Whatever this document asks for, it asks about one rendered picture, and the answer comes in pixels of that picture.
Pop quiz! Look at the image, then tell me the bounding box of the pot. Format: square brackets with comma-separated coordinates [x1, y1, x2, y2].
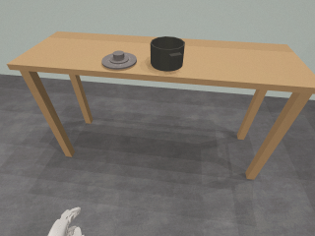
[150, 36, 185, 72]

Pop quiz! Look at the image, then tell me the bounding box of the lid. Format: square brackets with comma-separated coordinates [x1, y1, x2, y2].
[101, 52, 137, 70]

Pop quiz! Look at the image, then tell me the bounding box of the robot left hand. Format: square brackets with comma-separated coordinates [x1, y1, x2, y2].
[47, 207, 85, 236]

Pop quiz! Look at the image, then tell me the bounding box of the table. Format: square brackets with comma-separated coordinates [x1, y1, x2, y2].
[7, 31, 315, 180]

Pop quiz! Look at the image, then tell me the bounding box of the knob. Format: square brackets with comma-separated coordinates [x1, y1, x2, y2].
[112, 50, 125, 59]

